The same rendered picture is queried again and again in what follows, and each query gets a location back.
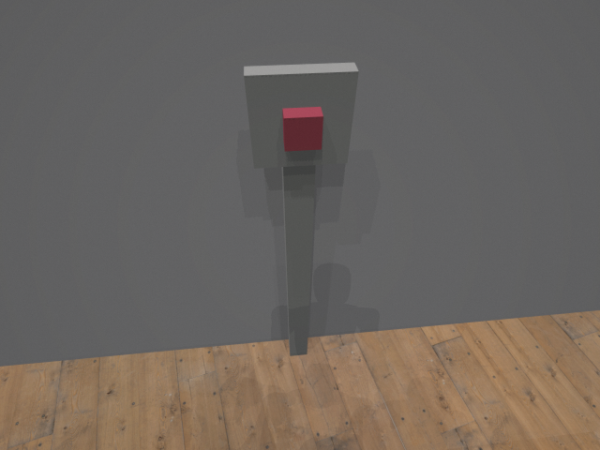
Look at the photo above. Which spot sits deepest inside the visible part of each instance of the panel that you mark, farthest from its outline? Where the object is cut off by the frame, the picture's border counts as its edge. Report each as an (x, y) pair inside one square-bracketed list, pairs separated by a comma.
[(269, 89)]

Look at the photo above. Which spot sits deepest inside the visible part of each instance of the button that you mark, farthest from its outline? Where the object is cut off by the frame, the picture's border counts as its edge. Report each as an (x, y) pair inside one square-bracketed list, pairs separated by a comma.
[(302, 128)]

